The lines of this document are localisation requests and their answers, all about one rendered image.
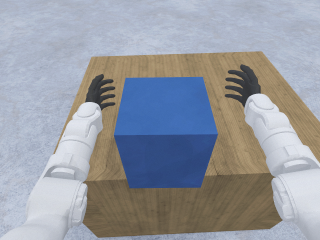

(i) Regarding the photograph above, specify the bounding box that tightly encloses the right robot hand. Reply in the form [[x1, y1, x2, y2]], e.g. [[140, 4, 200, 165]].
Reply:
[[225, 64, 261, 108]]

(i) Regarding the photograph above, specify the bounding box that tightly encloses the robot left upper arm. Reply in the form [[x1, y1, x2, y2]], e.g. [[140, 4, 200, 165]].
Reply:
[[0, 177, 88, 240]]

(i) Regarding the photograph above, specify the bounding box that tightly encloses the right robot forearm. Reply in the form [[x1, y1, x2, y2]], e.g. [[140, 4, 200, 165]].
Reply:
[[244, 93, 320, 177]]

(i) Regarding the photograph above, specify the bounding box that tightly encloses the left robot hand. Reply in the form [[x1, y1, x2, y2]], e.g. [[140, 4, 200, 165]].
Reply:
[[85, 74, 116, 111]]

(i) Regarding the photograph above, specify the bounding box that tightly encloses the robot right upper arm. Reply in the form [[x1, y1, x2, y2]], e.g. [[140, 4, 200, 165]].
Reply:
[[271, 168, 320, 240]]

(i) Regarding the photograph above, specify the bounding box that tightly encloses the left robot forearm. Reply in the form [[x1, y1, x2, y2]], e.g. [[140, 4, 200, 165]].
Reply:
[[25, 102, 103, 221]]

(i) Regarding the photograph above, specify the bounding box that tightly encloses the pedestal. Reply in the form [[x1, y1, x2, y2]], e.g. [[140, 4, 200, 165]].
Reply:
[[53, 51, 320, 238]]

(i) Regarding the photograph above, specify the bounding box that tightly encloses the carton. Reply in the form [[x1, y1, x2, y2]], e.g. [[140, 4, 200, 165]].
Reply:
[[114, 77, 218, 189]]

